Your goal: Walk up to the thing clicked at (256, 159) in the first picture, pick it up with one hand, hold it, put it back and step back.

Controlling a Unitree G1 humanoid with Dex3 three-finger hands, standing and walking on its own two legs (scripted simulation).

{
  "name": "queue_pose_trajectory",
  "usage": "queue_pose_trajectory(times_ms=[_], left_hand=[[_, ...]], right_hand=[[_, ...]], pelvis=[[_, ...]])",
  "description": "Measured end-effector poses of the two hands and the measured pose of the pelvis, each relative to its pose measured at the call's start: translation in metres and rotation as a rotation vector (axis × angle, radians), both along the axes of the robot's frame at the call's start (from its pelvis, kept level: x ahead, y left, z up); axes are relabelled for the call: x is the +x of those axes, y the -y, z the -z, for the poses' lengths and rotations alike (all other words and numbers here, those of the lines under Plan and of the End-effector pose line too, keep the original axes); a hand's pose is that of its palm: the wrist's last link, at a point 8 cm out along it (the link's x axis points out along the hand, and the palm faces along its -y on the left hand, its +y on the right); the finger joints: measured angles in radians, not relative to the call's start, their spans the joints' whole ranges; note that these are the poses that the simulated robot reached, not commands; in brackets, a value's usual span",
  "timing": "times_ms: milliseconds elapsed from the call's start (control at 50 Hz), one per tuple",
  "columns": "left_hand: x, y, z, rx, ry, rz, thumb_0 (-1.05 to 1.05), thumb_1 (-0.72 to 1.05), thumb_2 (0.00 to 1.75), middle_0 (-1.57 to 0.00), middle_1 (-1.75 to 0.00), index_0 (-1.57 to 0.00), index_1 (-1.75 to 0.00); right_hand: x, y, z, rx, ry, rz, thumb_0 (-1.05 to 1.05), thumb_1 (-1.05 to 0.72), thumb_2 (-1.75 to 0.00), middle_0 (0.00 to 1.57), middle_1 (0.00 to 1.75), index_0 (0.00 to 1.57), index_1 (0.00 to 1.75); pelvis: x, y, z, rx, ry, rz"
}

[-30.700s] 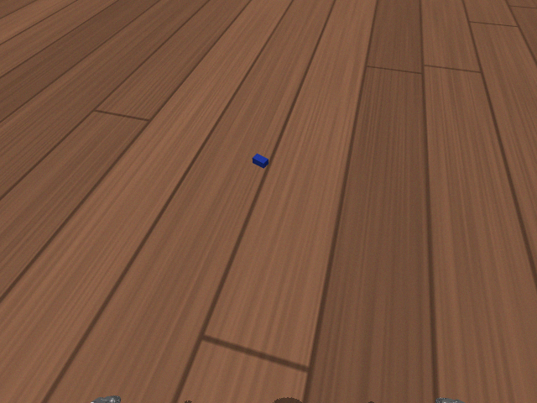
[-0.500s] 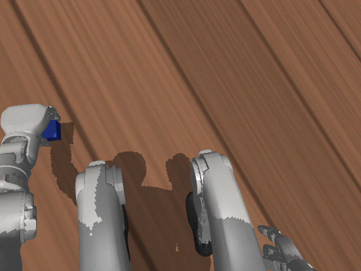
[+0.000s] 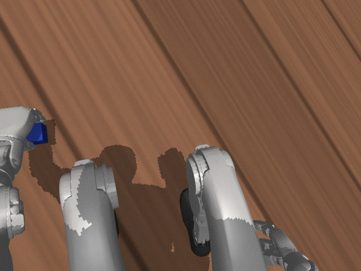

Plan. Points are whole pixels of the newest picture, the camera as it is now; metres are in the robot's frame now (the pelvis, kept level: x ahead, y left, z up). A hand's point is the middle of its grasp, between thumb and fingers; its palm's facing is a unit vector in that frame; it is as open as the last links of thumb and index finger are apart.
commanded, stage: rest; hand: left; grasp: from above
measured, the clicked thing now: (26, 135) +0.41 +0.32 -0.22
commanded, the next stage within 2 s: open in 1.36 s
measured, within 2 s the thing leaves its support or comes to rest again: rests again in 0.88 s
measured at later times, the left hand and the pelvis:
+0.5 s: hand (33, 139) +0.40 +0.31 -0.24, palm faces -0.46 -0.13 -0.88, open 7.2 cm; pelvis +0.01 +0.00 -0.03, yaw -2 degrees
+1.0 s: hand (40, 138) +0.40 +0.30 -0.26, palm faces -0.45 -0.12 -0.89, open 7.2 cm; pelvis +0.01 +0.01 -0.03, yaw -4 degrees
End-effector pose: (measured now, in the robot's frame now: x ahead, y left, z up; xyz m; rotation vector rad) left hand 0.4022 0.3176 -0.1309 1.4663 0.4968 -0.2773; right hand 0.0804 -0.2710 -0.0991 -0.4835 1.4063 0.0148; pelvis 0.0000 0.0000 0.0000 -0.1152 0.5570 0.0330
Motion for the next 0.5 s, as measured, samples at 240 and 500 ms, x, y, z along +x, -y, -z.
queue_pose_trajectory(times_ms=[240,500], left_hand=[[0.003,0.002,0.026,0.001,0.004,-0.017,-0.02,0.39,0.11,-1.01,-0.11,-1.04,-0.09],[0.004,0.002,0.05,-0.018,0.007,-0.026,-0.02,0.39,0.11,-1.0,-0.13,-1.03,-0.1]], right_hand=[[0.004,0.003,0.012,-0.006,-0.028,-0.031,0.0,-0.9,-0.9,0.2,0.3,0.2,0.3],[0.005,0.002,0.018,-0.004,-0.042,-0.088,0.0,-0.9,-0.9,0.2,0.3,0.2,0.3]], pelvis=[[0.005,0.001,0.014,-0.005,0.009,0.014],[0.007,-0.001,0.027,-0.022,0.039,0.028]])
